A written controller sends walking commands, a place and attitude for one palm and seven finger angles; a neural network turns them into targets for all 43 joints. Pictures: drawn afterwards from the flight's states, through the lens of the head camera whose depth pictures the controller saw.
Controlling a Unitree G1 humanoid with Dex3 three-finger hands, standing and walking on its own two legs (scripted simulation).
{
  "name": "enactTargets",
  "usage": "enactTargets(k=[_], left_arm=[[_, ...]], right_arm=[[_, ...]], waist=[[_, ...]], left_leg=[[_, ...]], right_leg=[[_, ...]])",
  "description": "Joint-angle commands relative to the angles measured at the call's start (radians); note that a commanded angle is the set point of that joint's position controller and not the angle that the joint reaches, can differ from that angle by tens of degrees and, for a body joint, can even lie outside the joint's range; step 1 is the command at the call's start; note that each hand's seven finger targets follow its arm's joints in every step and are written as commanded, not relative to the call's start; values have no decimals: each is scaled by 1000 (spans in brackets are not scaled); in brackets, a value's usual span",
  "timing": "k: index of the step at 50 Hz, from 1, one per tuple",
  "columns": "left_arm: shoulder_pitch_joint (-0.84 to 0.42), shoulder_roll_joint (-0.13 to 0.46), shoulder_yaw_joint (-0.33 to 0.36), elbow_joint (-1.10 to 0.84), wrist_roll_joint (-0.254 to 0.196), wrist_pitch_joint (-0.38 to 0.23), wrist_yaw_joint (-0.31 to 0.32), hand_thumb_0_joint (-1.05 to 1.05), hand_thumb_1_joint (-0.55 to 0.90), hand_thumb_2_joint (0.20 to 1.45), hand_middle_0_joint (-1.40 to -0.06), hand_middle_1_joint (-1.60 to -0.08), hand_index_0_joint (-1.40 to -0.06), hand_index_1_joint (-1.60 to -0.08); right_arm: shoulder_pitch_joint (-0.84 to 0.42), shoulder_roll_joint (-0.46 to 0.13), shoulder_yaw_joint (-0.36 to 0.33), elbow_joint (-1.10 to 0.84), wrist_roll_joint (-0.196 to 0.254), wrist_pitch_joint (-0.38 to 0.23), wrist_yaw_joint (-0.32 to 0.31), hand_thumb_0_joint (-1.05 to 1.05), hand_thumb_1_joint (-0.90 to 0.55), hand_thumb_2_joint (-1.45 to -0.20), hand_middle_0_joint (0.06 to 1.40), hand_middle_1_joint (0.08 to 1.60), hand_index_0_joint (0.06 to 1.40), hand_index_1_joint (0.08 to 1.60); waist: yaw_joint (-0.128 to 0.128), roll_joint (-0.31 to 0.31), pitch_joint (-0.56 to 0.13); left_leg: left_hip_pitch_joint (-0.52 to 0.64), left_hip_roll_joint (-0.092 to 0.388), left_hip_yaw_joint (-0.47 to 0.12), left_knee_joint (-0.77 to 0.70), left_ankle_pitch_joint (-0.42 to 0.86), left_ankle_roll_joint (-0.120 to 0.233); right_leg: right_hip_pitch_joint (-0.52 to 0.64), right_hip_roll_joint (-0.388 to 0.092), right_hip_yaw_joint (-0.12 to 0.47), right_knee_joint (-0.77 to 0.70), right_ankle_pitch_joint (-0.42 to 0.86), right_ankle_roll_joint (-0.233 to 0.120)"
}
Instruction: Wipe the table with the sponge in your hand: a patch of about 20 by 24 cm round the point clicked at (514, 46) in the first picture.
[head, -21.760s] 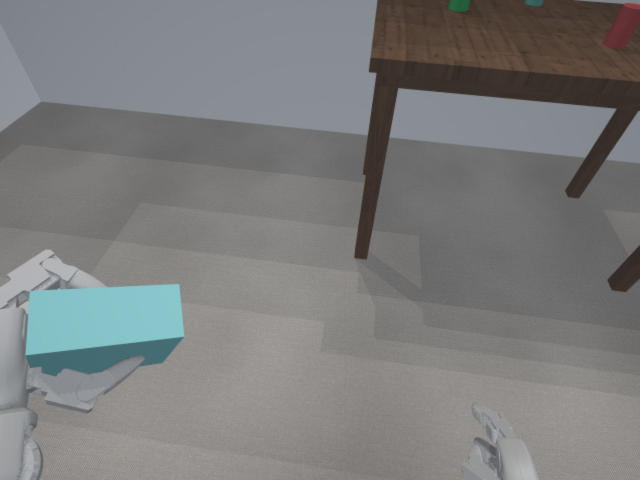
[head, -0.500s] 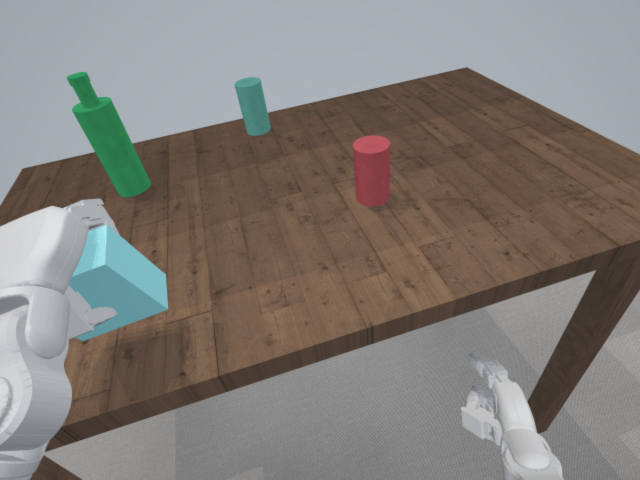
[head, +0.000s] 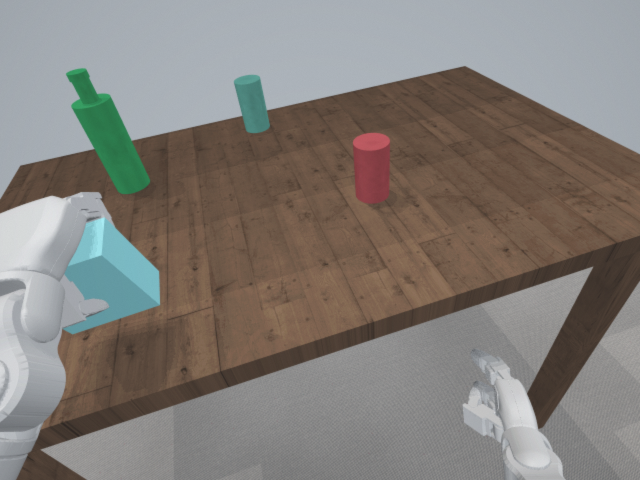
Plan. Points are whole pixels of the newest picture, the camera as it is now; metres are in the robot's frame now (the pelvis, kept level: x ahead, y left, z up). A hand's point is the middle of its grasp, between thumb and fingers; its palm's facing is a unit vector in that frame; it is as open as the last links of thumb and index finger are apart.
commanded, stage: lower the sponge onto the table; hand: left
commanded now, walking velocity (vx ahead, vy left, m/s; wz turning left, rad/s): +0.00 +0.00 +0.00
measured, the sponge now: (97, 287) +0.24 +0.31 +0.17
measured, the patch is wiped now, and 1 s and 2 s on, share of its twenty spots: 0.00 0.00 0.15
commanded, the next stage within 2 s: wipe forward along the first lane in 1.48 s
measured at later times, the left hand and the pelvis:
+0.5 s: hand (83, 276) +0.23 +0.31 +0.20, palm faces +0.25 -0.08 -0.96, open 9.4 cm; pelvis -0.01 +0.01 +0.00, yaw +0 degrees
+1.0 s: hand (94, 294) +0.22 +0.30 +0.17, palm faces +0.19 -0.07 -0.98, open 9.4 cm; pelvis +0.00 +0.01 +0.00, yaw +0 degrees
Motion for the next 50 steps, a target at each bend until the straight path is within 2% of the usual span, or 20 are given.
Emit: enactTargets(k=[1,2,6,7,11,12,16,17,19,22,25,27,28,30,35,38,42,45,47,50], left_arm=[[-235,286,201,-220,39,-15,56,0,100,1300,-1200,-1600,-1200,-1600],[-257,321,227,-217,41,-11,58,0,100,1300,-1200,-1600,-1200,-1600],[-283,273,178,-144,44,-15,66,0,100,1300,-1200,-1600,-1200,-1600],[-283,286,189,-156,47,-11,63,0,100,1300,-1200,-1600,-1200,-1600],[-256,214,125,-189,42,-22,61,0,100,1300,-1200,-1600,-1200,-1600],[-260,243,150,-196,48,-18,63,0,100,1300,-1200,-1600,-1200,-1600],[-290,221,120,-200,64,-28,76,0,100,1300,-1200,-1600,-1200,-1600],[-274,266,170,-219,68,-23,83,0,100,1300,-1200,-1600,-1200,-1600],[-316,198,103,-205,72,-24,91,0,100,1300,-1200,-1600,-1200,-1600],[-287,240,154,-193,73,-14,102,0,100,1300,-1200,-1600,-1200,-1600],[-251,185,118,-194,66,-13,108,0,100,1300,-1200,-1600,-1200,-1600],[-196,218,159,-203,60,-3,107,0,100,1300,-1200,-1600,-1200,-1600],[-220,164,111,-221,55,-5,107,0,100,1300,-1200,-1600,-1200,-1600],[-185,168,115,-172,56,-3,108,0,100,1300,-1200,-1600,-1200,-1600],[-272,155,67,-163,79,-12,108,0,100,1300,-1200,-1600,-1200,-1600],[-291,190,89,-212,99,-20,112,0,100,1300,-1200,-1600,-1200,-1600],[-204,211,128,-210,101,-18,110,0,100,1300,-1200,-1600,-1200,-1600],[-184,181,111,-152,94,-21,115,0,100,1300,-1200,-1600,-1200,-1600],[-208,187,113,-157,94,-18,109,0,100,1300,-1200,-1600,-1200,-1600],[-214,153,71,-112,101,-25,109,0,100,1300,-1200,-1600,-1200,-1600]], right_arm=[[-279,-67,-34,-212,-12,-69,-6,0,-900,-900,200,300,200,300],[-311,-66,-28,-219,-7,-71,-11,0,-900,-900,200,300,200,300],[-272,-72,-36,-194,-6,-66,-17,0,-900,-900,200,300,200,300],[-312,-66,-29,-213,-2,-71,-21,0,-900,-900,200,300,200,300],[-286,-63,-35,-205,-5,-71,-17,0,-900,-900,200,300,200,300],[-325,-55,-26,-220,0,-78,-19,0,-900,-900,200,300,200,300],[-285,-63,-34,-200,-10,-76,-19,0,-900,-900,200,300,200,300],[-321,-57,-29,-215,-4,-82,-20,0,-900,-900,200,300,200,300],[-291,-53,-27,-199,-9,-80,-18,0,-900,-900,200,300,200,300],[-319,-57,-28,-206,-4,-76,-17,0,-900,-900,200,300,200,300],[-287,-59,-34,-198,-8,-68,-7,0,-900,-900,200,300,200,300],[-321,-59,-28,-213,-2,-65,-3,0,-900,-900,200,300,200,300],[-301,-53,-28,-212,-3,-64,-2,0,-900,-900,200,300,200,300],[-277,-64,-33,-198,-5,-58,-2,0,-900,-900,200,300,200,300],[-276,-63,-30,-198,-5,-67,-13,0,-900,-900,200,300,200,300],[-289,-57,-29,-207,-9,-79,-13,0,-900,-900,200,300,200,300],[-308,-60,-31,-207,-12,-74,-2,0,-900,-900,200,300,200,300],[-266,-64,-37,-185,-16,-70,1,0,-900,-900,200,300,200,300],[-304,-61,-30,-201,-11,-69,-4,0,-900,-900,200,300,200,300],[-266,-64,-33,-185,-12,-70,-3,0,-900,-900,200,300,200,300]], waist=[[26,-41,-203],[26,-33,-189],[15,-48,-153],[21,-40,-151],[17,-27,-170],[21,-28,-175],[16,-19,-179],[29,-11,-185],[14,-20,-173],[26,-27,-167],[23,-36,-178],[31,-12,-167],[19,-21,-183],[14,-68,-148],[3,-40,-150],[16,-11,-209],[27,0,-183],[18,-64,-154],[17,-42,-132],[8,-58,-141]], left_leg=[[68,-14,-38,-35,148,18],[63,-14,-49,-36,119,14],[58,-10,-46,-53,79,11],[57,-13,-51,-54,60,11],[72,-11,-50,-67,75,12],[70,-12,-59,-67,56,10],[71,-11,-56,-82,51,11],[66,-12,-68,-86,39,9],[69,-13,-58,-94,48,8],[59,-13,-67,-100,22,6],[64,-8,-55,-96,58,6],[49,-12,-64,-99,51,6],[56,-10,-52,-93,61,6],[53,-6,-54,-94,53,8],[66,-14,-53,-97,13,11],[76,-22,-54,-81,59,13],[76,-18,-61,-83,86,14],[67,-15,-50,-79,77,14],[62,-18,-53,-84,43,15],[66,-20,-44,-80,54,15]], right_leg=[[43,-54,112,-118,109,3],[37,-49,156,-129,62,-10],[8,-52,114,-143,22,1],[13,-47,155,-146,-1,-12],[21,-49,101,-133,32,-1],[25,-42,138,-135,5,-14],[24,-43,98,-131,11,-6],[40,-31,133,-125,-3,-21],[26,-34,91,-125,3,-8],[37,-23,132,-130,-13,-23],[43,-33,92,-126,25,-11],[53,-20,123,-125,23,-22],[53,-33,100,-122,31,-11],[29,-28,85,-136,21,-4],[12,-28,93,-143,-16,-5],[48,-28,111,-125,10,-16],[52,-14,130,-131,34,-28],[27,-25,101,-146,17,-8],[20,-18,137,-155,-12,-20],[16,-28,104,-156,-6,-5]])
